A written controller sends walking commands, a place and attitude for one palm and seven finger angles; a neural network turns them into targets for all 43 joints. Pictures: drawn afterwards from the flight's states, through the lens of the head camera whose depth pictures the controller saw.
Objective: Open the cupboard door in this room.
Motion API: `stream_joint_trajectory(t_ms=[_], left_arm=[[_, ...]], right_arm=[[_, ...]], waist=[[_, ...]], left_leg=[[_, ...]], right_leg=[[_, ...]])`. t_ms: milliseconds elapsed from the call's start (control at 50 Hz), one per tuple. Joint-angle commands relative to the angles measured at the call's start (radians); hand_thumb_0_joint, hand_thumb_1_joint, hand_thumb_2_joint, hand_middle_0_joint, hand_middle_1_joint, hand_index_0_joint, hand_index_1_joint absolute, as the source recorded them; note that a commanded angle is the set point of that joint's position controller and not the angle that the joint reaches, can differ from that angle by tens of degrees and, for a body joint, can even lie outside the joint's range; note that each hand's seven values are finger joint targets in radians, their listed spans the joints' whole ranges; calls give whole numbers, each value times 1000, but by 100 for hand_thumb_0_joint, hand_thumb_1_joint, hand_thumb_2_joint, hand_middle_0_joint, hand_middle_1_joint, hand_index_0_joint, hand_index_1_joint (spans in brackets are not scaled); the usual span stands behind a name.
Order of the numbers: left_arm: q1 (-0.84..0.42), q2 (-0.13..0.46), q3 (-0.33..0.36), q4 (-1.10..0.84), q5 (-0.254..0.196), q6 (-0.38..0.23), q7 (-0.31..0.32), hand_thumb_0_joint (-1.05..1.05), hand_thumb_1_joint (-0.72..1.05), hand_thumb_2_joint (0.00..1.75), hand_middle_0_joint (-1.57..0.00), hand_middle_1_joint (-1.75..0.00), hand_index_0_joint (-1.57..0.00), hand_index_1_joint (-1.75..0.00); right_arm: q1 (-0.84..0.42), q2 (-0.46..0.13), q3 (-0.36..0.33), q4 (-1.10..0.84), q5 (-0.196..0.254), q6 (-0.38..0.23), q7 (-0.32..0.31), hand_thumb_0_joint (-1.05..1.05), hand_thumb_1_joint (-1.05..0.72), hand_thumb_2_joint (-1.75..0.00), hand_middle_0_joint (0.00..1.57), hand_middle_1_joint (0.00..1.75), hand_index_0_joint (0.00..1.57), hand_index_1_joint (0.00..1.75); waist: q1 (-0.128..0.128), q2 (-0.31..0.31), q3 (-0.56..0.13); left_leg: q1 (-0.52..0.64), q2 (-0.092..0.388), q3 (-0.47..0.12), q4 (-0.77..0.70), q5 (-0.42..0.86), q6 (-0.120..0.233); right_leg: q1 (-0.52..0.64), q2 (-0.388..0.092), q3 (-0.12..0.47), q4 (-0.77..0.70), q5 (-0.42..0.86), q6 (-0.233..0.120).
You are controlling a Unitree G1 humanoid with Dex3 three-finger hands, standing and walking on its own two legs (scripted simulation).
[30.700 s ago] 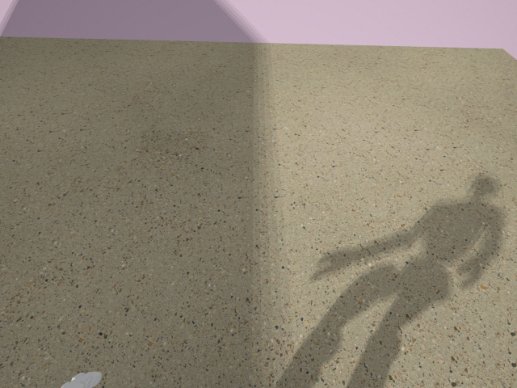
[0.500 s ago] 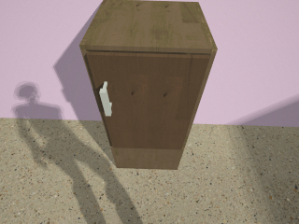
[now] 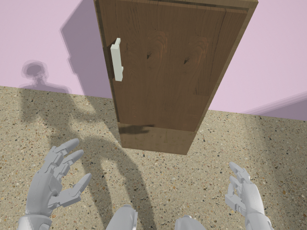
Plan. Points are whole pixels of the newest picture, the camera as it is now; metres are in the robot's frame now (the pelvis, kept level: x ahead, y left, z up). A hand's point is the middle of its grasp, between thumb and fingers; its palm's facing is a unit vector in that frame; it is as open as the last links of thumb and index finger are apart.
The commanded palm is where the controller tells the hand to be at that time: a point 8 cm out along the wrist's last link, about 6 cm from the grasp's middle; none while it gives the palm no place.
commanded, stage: raise the hand with hooked fingers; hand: left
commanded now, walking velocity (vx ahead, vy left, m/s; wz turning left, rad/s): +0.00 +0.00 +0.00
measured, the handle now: (118, 60) +0.59 +0.19 +0.08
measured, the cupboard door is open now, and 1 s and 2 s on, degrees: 0 0 0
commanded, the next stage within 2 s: move the hooked fingers beside the handle in 1.54 s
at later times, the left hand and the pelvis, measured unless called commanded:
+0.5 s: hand (61, 153) +0.26 +0.25 +0.06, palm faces +0.02 -1.00 -0.04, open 12.4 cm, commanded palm +0.24 +0.30 +0.08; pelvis +0.01 +0.03 +0.03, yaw -1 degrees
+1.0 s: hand (42, 125) +0.31 +0.30 +0.10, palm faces +0.04 -1.00 -0.05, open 14.0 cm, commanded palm +0.28 +0.35 +0.10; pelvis +0.02 +0.03 +0.04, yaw -1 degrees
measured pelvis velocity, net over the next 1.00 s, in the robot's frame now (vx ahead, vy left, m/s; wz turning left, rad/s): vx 0.02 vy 0.03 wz -0.01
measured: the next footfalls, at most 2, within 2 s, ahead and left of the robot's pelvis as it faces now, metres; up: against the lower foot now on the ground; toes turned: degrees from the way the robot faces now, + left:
none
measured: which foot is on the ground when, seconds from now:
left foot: down 0.00-1.00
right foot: down 0.00-1.00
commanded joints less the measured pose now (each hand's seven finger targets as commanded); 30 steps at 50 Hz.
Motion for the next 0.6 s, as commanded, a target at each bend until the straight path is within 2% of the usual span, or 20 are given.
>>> stream_joint_trajectory(t_ms=[0, 40, 80, 140, 160, 180, 200, 260, 280, 300, 340, 380, 500, 580], left_arm=[[-252, 145, 31, -196, -35, -47, -77, 0, 22, 61, -25, -74, -25, -74], [-212, 164, 73, -137, -57, 14, -103, 0, 18, 59, -25, -76, -25, -76], [-163, 195, 134, -85, -81, 75, -113, 0, 13, 57, -25, -80, -25, -80], [-159, 208, 180, -146, -95, 95, -90, 0, 6, 54, -26, -84, -26, -84], [-154, 194, 172, -147, -98, 92, -79, 0, 4, 53, -26, -86, -26, -86], [-161, 211, 195, -119, -102, 86, -70, 0, 1, 52, -26, -87, -26, -87], [-169, 208, 194, -119, -96, 69, -62, 0, -1, 51, -27, -88, -27, -88], [-196, 198, 175, -94, -81, 28, -53, 0, -8, 48, -27, -93, -27, -93], [-219, 208, 175, -83, -84, 19, -60, 0, -10, 47, -27, -94, -27, -94], [-230, 222, 185, -97, -82, 6, -65, 0, -13, 46, -27, -96, -27, -96], [-226, 211, 174, -84, -84, 1, -78, 0, -17, 44, -28, -99, -28, -99], [-252, 227, 184, -66, -94, 5, -90, 0, -22, 42, -28, -102, -28, -102], [-313, 277, 221, -79, -95, 16, -101, 0, -36, 36, -29, -111, -29, -111], [-348, 287, 230, -27, -100, 37, -115, 0, -45, 32, -30, -117, -30, -117]], right_arm=[[36, -139, -37, -66, 13, -63, -28, 0, -90, -90, 20, 30, 20, 30], [29, -140, -36, -65, 21, -68, -35, 0, -90, -90, 20, 30, 20, 30], [17, -138, -34, -68, 25, -65, -36, 0, -90, -90, 20, 30, 20, 30], [19, -126, -37, -70, 24, -66, -32, 0, -90, -90, 20, 30, 20, 30], [17, -121, -36, -70, 22, -68, -29, 0, -90, -90, 20, 30, 20, 30], [13, -121, -35, -64, 18, -67, -30, 0, -90, -90, 20, 30, 20, 30], [22, -123, -37, -57, 17, -69, -28, 0, -90, -90, 20, 30, 20, 30], [39, -135, -41, -46, 17, -76, -23, 0, -90, -90, 20, 30, 20, 30], [43, -142, -39, -45, 16, -77, -24, 0, -90, -90, 20, 30, 20, 30], [53, -148, -42, -47, 16, -81, -24, 0, -90, -90, 20, 30, 20, 30], [66, -155, -45, -46, 20, -83, -25, 0, -90, -90, 20, 30, 20, 30], [73, -163, -44, -43, 20, -82, -28, 0, -90, -90, 20, 30, 20, 30], [90, -172, -41, -42, 21, -77, -30, 0, -90, -90, 20, 30, 20, 30], [95, -179, -34, -41, 22, -70, -29, 0, -90, -90, 20, 30, 20, 30]], waist=[[-99, 85, -173], [-73, 59, -205], [-34, 44, -228], [-17, 48, -282], [-21, 36, -264], [-15, 17, -230], [-23, 16, -222], [-43, 40, -168], [-41, 45, -157], [-41, 45, -186], [-47, 64, -193], [-49, 50, -179], [-45, 121, -212], [-48, 109, -180]], left_leg=[[120, -29, -23, -168, 164, 28], [115, -34, -21, -194, 156, 27], [121, -38, -22, -225, 185, 25], [175, -39, -20, -262, 254, 24], [174, -39, -18, -269, 250, 24], [159, -38, -24, -274, 257, 23], [165, -37, -20, -277, 258, 23], [170, -35, -16, -295, 207, 21], [173, -35, -21, -298, 208, 21], [189, -35, -19, -302, 218, 22], [217, -35, -18, -314, 228, 21], [223, -35, -26, -324, 231, 20], [303, -32, -28, -351, 309, 13], [321, -27, -42, -370, 330, 4]], right_leg=[[83, 37, 135, -243, 105, 24], [138, 31, 144, -273, 77, 30], [202, 33, 137, -282, 92, 26], [257, 27, 117, -283, 177, 31], [251, 27, 115, -290, 171, 35], [254, 31, 111, -288, 175, 28], [241, 29, 108, -287, 181, 31], [185, 28, 96, -297, 119, 31], [184, 31, 94, -292, 119, 24], [193, 30, 94, -290, 132, 26], [189, 31, 83, -292, 152, 25], [195, 35, 79, -295, 160, 22], [221, 38, 68, -296, 240, 19], [220, 45, 54, -300, 251, 15]])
